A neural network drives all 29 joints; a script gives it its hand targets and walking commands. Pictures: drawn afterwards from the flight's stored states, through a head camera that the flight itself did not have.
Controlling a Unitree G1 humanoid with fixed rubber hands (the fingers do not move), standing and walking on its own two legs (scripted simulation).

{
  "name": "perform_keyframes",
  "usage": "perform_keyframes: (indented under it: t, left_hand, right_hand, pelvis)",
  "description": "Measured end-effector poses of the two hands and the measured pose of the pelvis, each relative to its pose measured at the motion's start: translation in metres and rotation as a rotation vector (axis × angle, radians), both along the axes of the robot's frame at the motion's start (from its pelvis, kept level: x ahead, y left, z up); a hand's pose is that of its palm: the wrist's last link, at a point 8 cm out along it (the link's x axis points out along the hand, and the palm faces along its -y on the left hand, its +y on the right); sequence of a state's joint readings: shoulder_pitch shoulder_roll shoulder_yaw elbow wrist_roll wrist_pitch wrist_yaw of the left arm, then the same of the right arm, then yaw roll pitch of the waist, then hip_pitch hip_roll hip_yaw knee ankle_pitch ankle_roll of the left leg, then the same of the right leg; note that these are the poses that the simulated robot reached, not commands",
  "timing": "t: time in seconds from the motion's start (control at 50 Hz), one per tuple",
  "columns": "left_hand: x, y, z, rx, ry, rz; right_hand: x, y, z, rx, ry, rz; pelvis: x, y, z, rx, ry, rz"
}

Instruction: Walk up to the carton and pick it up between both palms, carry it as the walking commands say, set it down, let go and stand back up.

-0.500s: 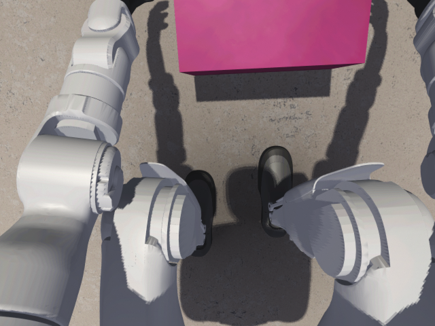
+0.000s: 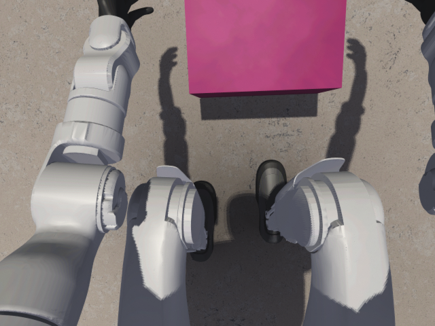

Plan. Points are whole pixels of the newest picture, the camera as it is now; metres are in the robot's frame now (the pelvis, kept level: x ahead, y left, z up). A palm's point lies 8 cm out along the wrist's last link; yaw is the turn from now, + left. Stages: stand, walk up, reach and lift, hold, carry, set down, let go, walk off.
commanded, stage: set down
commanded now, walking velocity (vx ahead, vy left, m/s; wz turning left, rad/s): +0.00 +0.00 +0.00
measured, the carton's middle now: (260, 47) +0.52 -0.08 -0.30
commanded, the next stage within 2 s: let go in 1.22 s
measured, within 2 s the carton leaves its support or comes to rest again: neither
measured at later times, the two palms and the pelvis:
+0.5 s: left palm out of the picture +0.56 +0.15 +0.01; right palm out of the picture +0.52 -0.31 +0.02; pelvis +0.01 +0.00 +0.11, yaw +0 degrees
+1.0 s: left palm out of the picture +0.55 +0.16 +0.16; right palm out of the picture +0.52 -0.32 +0.17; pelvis +0.04 -0.01 +0.25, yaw +0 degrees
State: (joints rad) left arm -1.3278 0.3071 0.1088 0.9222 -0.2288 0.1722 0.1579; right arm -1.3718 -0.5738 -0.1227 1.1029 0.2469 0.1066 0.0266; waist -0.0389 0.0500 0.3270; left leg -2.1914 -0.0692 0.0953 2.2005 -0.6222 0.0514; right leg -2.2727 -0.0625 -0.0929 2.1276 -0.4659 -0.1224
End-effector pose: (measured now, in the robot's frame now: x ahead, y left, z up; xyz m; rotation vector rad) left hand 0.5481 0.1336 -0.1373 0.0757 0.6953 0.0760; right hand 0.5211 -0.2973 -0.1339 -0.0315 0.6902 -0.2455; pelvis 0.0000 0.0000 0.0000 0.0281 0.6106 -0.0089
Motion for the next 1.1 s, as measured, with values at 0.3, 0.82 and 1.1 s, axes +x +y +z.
perform_keyframes:
  t: [0.3, 0.82, 1.1]
  left_hand:
    - [0.006, 0.007, 0.087, -0.006, -0.034, 0.023]
    - [0.001, 0.021, 0.252, 0.003, -0.040, 0.011]
    - [-0.002, 0.021, 0.322, 0.008, -0.029, -0.002]
  right_hand:
    - [0.003, -0.007, 0.089, 0.010, -0.039, 0.023]
    - [0.003, -0.023, 0.256, 0.028, -0.046, 0.054]
    - [0.001, -0.026, 0.328, 0.027, -0.035, 0.058]
  pelvis:
    - [0.007, 0.000, 0.059, 0.002, 0.112, -0.004]
    - [0.028, -0.009, 0.203, 0.021, 0.163, -0.020]
    - [0.046, -0.012, 0.274, 0.023, 0.125, -0.027]
